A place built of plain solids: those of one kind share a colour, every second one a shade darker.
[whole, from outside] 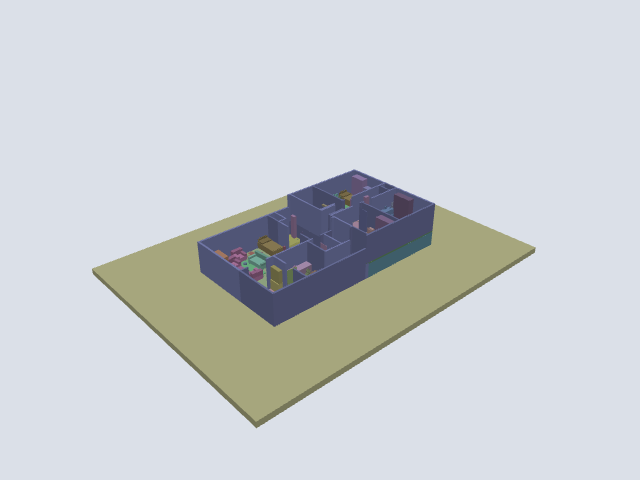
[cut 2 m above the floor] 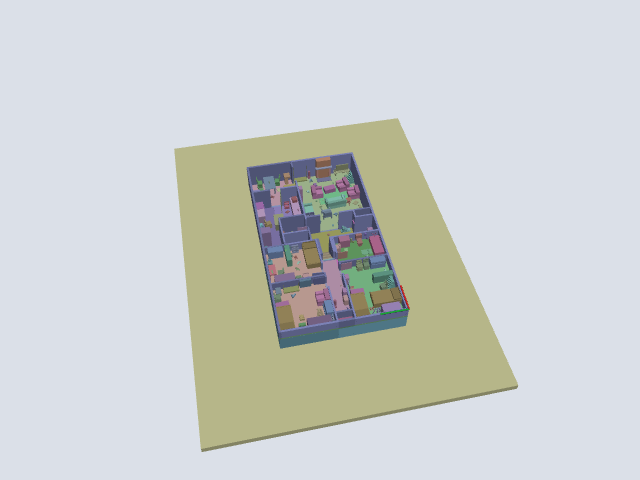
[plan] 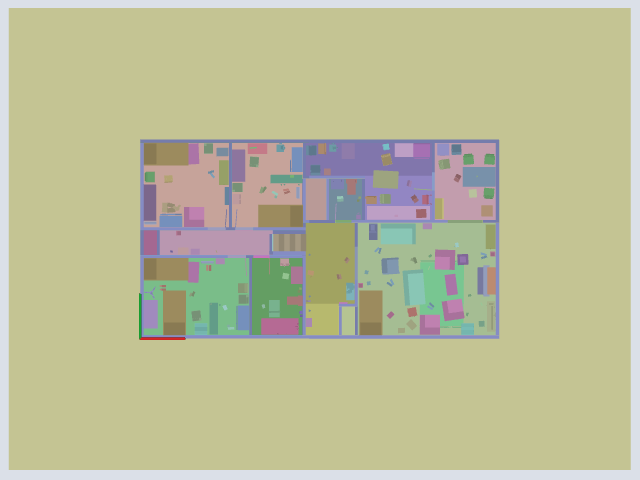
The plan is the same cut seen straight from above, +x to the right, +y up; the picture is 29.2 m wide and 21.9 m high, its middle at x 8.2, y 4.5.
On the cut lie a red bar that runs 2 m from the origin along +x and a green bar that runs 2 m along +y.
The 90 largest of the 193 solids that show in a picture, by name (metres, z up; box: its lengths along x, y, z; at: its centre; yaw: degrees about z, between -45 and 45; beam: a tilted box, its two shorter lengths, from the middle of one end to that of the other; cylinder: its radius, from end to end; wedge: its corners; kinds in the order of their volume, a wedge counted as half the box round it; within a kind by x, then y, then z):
{
 "under_1": {"box": [28.38, 21.09, 0.5], "at": [8.19, 4.54, -0.33]},
 "floor_base_1": {"box": [5.89, 1.11, 1.21], "at": [2.94, 4.38, 0.53]},
 "floor_base_2": {"box": [7.39, 3.83, 1.21], "at": [3.69, 1.91, 0.53]},
 "floor_base_3": {"box": [7.39, 4.16, 1.21], "at": [3.69, 7.01, 0.53]},
 "wall_1": {"box": [0.16, 3.52, 2.43], "at": [0.08, 1.92, 2.47]},
 "wall_2": {"box": [0.16, 1.14, 2.43], "at": [0.08, 4.38, 2.47]},
 "wall_3": {"box": [0.16, 3.85, 2.43], "at": [0.08, 7.0, 2.47]},
 "wall_4": {"box": [0.13, 1.14, 2.43], "at": [0.82, 4.38, 2.47]},
 "wall_5": {"box": [3.08, 0.13, 2.43], "at": [1.54, 5.01, 2.47]},
 "wall_6": {"box": [4.0, 0.13, 2.43], "at": [2.0, 3.75, 2.47]},
 "wall_7": {"box": [7.71, 0.16, 2.43], "at": [3.85, 0.08, 2.47]},
 "wall_8": {"box": [7.71, 0.16, 2.43], "at": [3.85, 9.01, 2.47]},
 "wall_9": {"box": [0.13, 3.85, 2.43], "at": [4.12, 7.0, 2.47]},
 "wall_10": {"box": [0.13, 3.52, 2.43], "at": [5.04, 1.92, 2.47]},
 "wall_11": {"box": [2.39, 0.13, 2.43], "at": [6.36, 5.01, 2.47]},
 "wall_12": {"box": [1.65, 0.13, 2.43], "at": [6.72, 3.75, 2.47]},
 "wall_13": {"box": [1.5, 0.18, 2.43], "at": [6.8, 3.9, 2.47]},
 "wall_14": {"box": [1.5, 0.18, 2.43], "at": [6.8, 4.86, 2.47]},
 "wall_15": {"box": [0.16, 3.67, 1.55], "at": [7.47, 1.99, 0.48]},
 "wall_16": {"box": [0.13, 3.52, 2.43], "at": [7.49, 1.92, 2.47]},
 "wall_17": {"box": [0.13, 1.89, 2.43], "at": [7.49, 6.36, 2.47]},
 "wall_18": {"box": [0.13, 1.5, 2.43], "at": [7.49, 8.18, 2.47]},
 "wall_19": {"box": [1.18, 0.13, 2.9], "at": [8.3, 5.34, 1.15]},
 "wall_20": {"box": [0.13, 1.89, 2.9], "at": [8.54, 6.36, 1.15]},
 "wall_21": {"box": [2.54, 0.13, 2.9], "at": [8.98, 7.37, 1.15]},
 "wall_22": {"box": [0.13, 1.3, 2.9], "at": [9.12, 0.81, 1.15]},
 "wall_23": {"box": [0.86, 0.13, 2.9], "at": [9.49, 1.52, 1.15]},
 "wall_24": {"box": [0.13, 1.3, 2.9], "at": [9.86, 0.81, 1.15]},
 "wall_25": {"box": [0.13, 1.1, 2.9], "at": [9.86, 2.14, 1.15]},
 "wall_26": {"box": [0.13, 1.09, 2.9], "at": [9.86, 4.74, 1.15]},
 "wall_27": {"box": [0.13, 1.89, 2.9], "at": [10.19, 6.36, 1.15]},
 "wall_28": {"box": [4.39, 0.13, 2.9], "at": [11.84, 5.34, 1.15]},
 "wall_29": {"box": [8.67, 0.16, 2.9], "at": [12.04, 0.08, 1.15]},
 "wall_30": {"box": [8.67, 0.16, 2.9], "at": [12.04, 9.01, 1.15]},
 "wall_31": {"box": [0.13, 1.35, 2.9], "at": [13.38, 6.08, 1.15]},
 "wall_32": {"box": [0.13, 1.34, 2.9], "at": [13.38, 8.26, 1.15]},
 "wall_33": {"box": [0.75, 0.13, 2.9], "at": [16.0, 5.34, 1.15]},
 "wall_34": {"box": [0.16, 5.12, 2.9], "at": [16.3, 2.72, 1.15]},
 "wall_35": {"box": [0.16, 3.52, 2.9], "at": [16.3, 7.17, 1.15]},
 "floor_living_1": {"box": [6.3, 5.12, 0.5], "at": [13.07, 2.72, -0.25]},
 "floor_kitchen_1": {"box": [5.76, 1.5, 0.5], "at": [10.43, 8.18, -0.25]},
 "floor_kitchen_2": {"box": [3.06, 2.02, 0.5], "at": [11.78, 6.42, -0.25]},
 "floor_foyer_1": {"box": [1.51, 1.43, 0.5], "at": [8.3, 0.88, -0.25]},
 "floor_foyer_2": {"box": [2.24, 3.69, 0.5], "at": [8.67, 3.44, -0.25]},
 "floor_dining_1": {"box": [2.78, 3.52, 0.5], "at": [14.83, 7.17, -0.25]},
 "child_bed_1": {"box": [2.06, 1.06, 0.4], "at": [1.17, 3.18, 1.63]},
 "child_bed_2": {"box": [2.06, 1.06, 0.4], "at": [1.17, 8.43, 1.63]},
 "child_bed_3": {"box": [1.06, 2.06, 0.4], "at": [1.56, 1.17, 1.63]},
 "child_bed_4": {"box": [2.06, 1.06, 0.4], "at": [6.41, 5.58, 1.63]},
 "child_bed_5": {"box": [1.06, 2.06, 0.4], "at": [10.52, 1.17, 0.38]},
 "fixture_wardrobe_bedroom_1": {"box": [0.57, 1.65, 2.2], "at": [0.45, 6.2, 2.3]},
 "fixture_wardrobe_bedroom_2": {"box": [0.61, 1.47, 2.2], "at": [4.48, 7.9, 2.3]},
 "stair_1": {"box": [0.27, 0.79, 1.37], "at": [6.19, 4.38, 0.39]},
 "stair_2": {"box": [0.52, 0.79, 1.19], "at": [6.31, 4.38, 0.3]},
 "stair_3": {"box": [0.77, 0.79, 1.01], "at": [6.44, 4.38, 0.21]},
 "stair_4": {"box": [1.02, 0.79, 0.84], "at": [6.56, 4.38, 0.12]},
 "stair_5": {"box": [1.27, 0.79, 0.66], "at": [6.69, 4.38, 0.03]},
 "stair_6": {"box": [1.52, 0.79, 0.48], "at": [6.81, 4.38, -0.06]},
 "upper_floor_bedroom_1": {"box": [3.89, 3.85, 0.12], "at": [2.1, 7.0, 1.19]},
 "upper_floor_bedroom_2": {"box": [3.24, 3.85, 0.12], "at": [5.8, 7.0, 1.19]},
 "upper_floor_main_bedroom_1": {"box": [4.81, 3.52, 0.12], "at": [2.56, 1.92, 1.19]},
 "fixture_wardrobe_main_bedroom_1": {"box": [0.64, 1.3, 2.2], "at": [0.48, 1.11, 2.3]},
 "chest_drawers_1": {"box": [1.04, 0.5, 0.95], "at": [1.4, 5.34, 1.73]},
 "chest_drawers_2": {"box": [0.5, 1.14, 1.0], "at": [4.71, 0.95, 1.75]},
 "chest_drawers_3": {"box": [0.5, 1.13, 1.0], "at": [7.16, 8.16, 1.75]},
 "floor_halfbath_1": {"box": [1.51, 1.89, 0.5], "at": [9.37, 6.36, -0.25]},
 "counter_run_1": {"box": [2.88, 0.61, 0.78], "at": [11.78, 5.72, 0.49]},
 "fixture_breast_living_1": {"box": [0.39, 1.25, 2.65], "at": [16.03, 2.63, 1.27]},
 "armchair_club_1": {"box": [0.92, 0.9, 0.35], "at": [2.46, 5.56, 1.5]},
 "armchair_club_2": {"box": [0.92, 0.9, 0.35], "at": [13.21, 0.64, 0.24]},
 "armchair_club_3": {"box": [0.92, 0.9, 0.35], "at": [13.9, 3.59, 0.24], "yaw": -1.5},
 "armchair_club_4": {"box": [0.92, 0.9, 0.35], "at": [14.27, 1.32, 0.24], "yaw": 8.7},
 "sofa_1": {"box": [1.6, 0.93, 0.34], "at": [11.77, 4.77, 0.28]},
 "sofa_2": {"box": [0.93, 1.6, 0.34], "at": [12.5, 2.33, 0.28], "yaw": 4.3},
 "upper_floor_bath_1": {"box": [2.32, 3.52, 0.12], "at": [6.26, 1.92, 1.19]},
 "floor_down_1": {"box": [0.93, 1.89, 0.5], "at": [8.02, 6.36, -0.25]},
 "cube_shelf_1": {"box": [0.39, 1.46, 0.76], "at": [3.35, 0.91, 1.63]},
 "cube_shelf_2": {"box": [1.46, 0.39, 0.76], "at": [6.67, 7.29, 1.63]},
 "fridge_flat_1": {"box": [0.6, 0.73, 1.66], "at": [9.49, 8.55, 0.83]},
 "billy_1": {"box": [0.42, 0.28, 2.02], "at": [2.51, 3.96, 2.26]},
 "billy_2": {"box": [0.42, 0.28, 2.02], "at": [3.65, 3.53, 2.26]},
 "billy_3": {"box": [0.28, 0.42, 2.02], "at": [7.7, 0.74, 1.01]},
 "upper_floor_hall_1": {"box": [5.16, 1.14, 0.12], "at": [3.47, 4.38, 1.19]},
 "china_cabinet_1": {"box": [0.33, 0.95, 1.07], "at": [13.62, 5.93, 1.36]},
 "china_cabinet_2": {"box": [0.4, 0.95, 0.83], "at": [13.65, 5.93, 0.41]},
 "bathtub_1": {"box": [1.7, 0.76, 0.44], "at": [6.37, 0.55, 1.47]},
 "rug_1": {"box": [2.0, 2.9, 0.08], "at": [13.76, 2.03, -0.03], "yaw": -0.6},
 "range_flat_1": {"box": [0.76, 0.65, 0.94], "at": [12.84, 8.6, 0.47]},
 "floor_coats_1": {"box": [0.6, 1.3, 0.5], "at": [9.49, 0.81, -0.25]},
 "basin_vanity_1": {"box": [0.53, 0.8, 0.82], "at": [7.14, 2.89, 1.66]}
}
